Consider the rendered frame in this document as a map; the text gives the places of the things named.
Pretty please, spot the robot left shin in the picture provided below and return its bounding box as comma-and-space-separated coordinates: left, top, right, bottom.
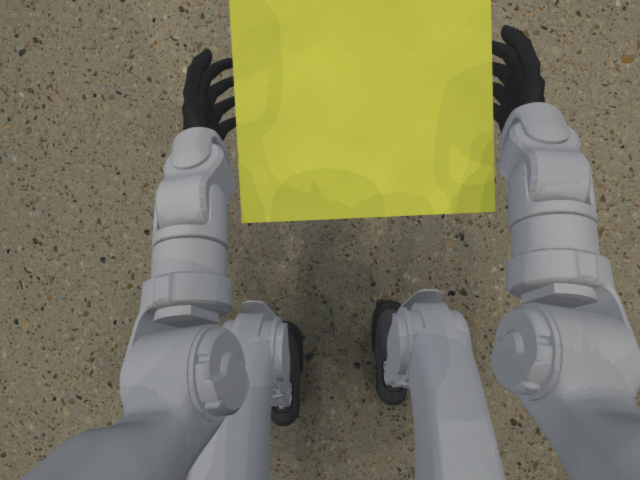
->
222, 301, 292, 407

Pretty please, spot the right robot forearm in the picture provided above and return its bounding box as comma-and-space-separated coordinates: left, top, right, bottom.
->
498, 102, 640, 387

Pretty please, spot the left robot upper arm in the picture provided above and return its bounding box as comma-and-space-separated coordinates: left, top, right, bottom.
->
20, 324, 250, 480

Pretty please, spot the carton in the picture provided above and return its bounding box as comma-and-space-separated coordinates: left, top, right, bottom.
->
229, 0, 495, 223

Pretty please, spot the right robot upper arm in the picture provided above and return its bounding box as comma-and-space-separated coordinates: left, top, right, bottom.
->
490, 302, 640, 480

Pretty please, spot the robot right hand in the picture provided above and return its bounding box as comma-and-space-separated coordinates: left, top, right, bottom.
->
492, 25, 545, 133

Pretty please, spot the right robot thigh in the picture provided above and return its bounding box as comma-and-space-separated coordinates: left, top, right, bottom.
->
390, 303, 506, 480

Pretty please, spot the left robot forearm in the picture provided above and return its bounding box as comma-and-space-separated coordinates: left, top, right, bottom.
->
119, 127, 236, 405

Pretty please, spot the robot left hand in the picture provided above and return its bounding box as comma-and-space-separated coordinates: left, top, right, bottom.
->
182, 48, 236, 141

